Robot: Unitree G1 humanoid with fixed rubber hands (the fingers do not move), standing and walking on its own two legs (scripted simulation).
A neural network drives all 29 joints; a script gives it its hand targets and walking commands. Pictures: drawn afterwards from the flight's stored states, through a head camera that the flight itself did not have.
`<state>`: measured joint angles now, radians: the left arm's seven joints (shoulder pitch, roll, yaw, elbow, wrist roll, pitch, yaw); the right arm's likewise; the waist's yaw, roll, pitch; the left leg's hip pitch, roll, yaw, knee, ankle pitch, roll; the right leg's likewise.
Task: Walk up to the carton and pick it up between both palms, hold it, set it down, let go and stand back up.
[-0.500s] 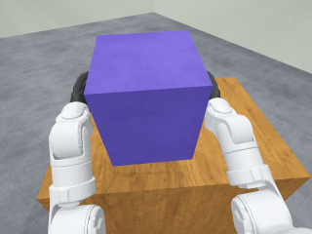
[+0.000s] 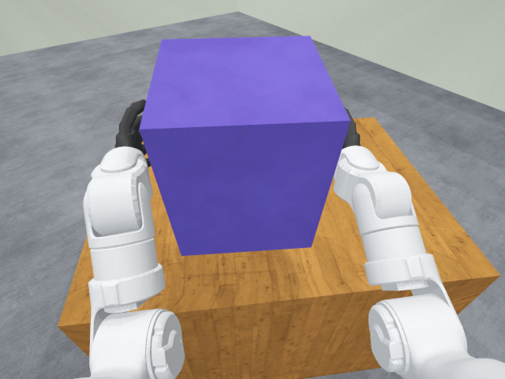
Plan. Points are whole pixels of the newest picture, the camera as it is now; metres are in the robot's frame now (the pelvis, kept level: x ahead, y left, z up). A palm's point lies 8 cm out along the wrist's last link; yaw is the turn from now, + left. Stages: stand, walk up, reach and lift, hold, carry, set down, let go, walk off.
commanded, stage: hold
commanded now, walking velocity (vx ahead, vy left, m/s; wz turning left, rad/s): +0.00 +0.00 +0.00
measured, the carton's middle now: (242, 151) +0.40 +0.01 +0.20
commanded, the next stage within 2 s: set down in 1.84 s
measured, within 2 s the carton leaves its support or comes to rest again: neither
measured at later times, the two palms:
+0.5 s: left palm (141, 121) +0.37 +0.14 +0.27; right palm (367, 127) +0.38 -0.16 +0.25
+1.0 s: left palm (142, 156) +0.35 +0.14 +0.23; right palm (357, 157) +0.36 -0.15 +0.21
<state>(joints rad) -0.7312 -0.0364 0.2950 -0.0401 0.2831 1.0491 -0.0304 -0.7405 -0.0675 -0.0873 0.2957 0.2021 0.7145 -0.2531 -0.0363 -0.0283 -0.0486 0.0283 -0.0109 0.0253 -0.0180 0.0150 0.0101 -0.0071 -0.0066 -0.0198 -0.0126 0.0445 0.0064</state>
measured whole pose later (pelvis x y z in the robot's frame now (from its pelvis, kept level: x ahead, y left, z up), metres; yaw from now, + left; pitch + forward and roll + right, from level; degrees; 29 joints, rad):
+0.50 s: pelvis +0.02 -0.01 +0.00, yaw +4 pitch -8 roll -1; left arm -0.81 -0.05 0.31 0.01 0.38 0.96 -0.10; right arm -0.75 -0.10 -0.08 0.33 0.25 0.59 -0.26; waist -0.12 -0.05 -0.02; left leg 0.05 0.01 -0.04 0.24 -0.16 -0.01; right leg 0.10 0.01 -0.09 0.12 -0.08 -0.01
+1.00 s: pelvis +0.00 -0.02 +0.00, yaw +1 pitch -4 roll +0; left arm -0.71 -0.02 0.25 0.03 0.24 0.92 0.00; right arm -0.69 -0.07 -0.08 0.34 0.20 0.58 -0.25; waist -0.04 -0.05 -0.03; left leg 0.01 0.02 0.00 0.12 -0.06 -0.01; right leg 0.00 0.02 -0.04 0.10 -0.02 -0.02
